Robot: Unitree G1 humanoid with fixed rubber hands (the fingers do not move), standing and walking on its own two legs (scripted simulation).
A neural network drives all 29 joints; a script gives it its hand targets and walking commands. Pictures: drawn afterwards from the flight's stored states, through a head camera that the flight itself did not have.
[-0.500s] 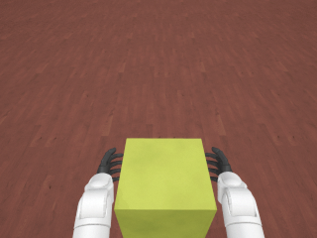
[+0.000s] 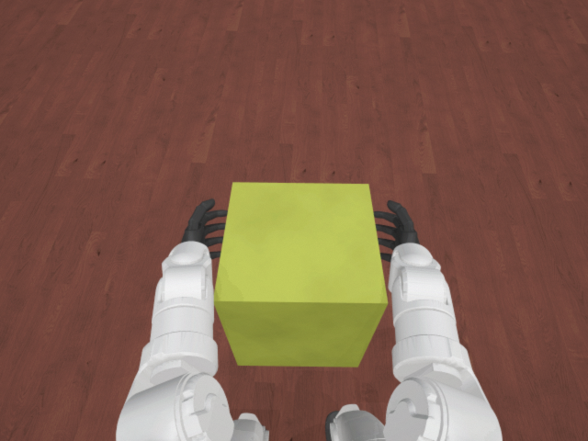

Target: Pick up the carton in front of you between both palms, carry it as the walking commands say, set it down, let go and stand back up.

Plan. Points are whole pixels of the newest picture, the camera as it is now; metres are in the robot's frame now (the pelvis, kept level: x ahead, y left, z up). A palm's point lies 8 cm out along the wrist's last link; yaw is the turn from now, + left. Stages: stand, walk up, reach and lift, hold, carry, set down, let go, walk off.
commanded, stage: set down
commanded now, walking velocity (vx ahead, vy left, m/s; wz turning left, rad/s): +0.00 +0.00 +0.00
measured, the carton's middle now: (299, 280) +0.37 +0.00 -0.10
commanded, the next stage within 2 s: none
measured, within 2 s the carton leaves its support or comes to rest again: neither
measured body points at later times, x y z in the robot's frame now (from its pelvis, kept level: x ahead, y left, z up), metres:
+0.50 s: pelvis +0.00 +0.01 -0.12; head +0.24 +0.00 +0.26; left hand +0.46 +0.13 -0.20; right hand +0.43 -0.17 -0.20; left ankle +0.05 +0.13 -0.71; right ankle +0.07 -0.13 -0.71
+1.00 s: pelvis -0.03 +0.01 -0.25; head +0.28 +0.01 +0.08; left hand +0.50 +0.12 -0.36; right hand +0.46 -0.18 -0.36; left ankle +0.05 +0.13 -0.71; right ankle +0.07 -0.13 -0.71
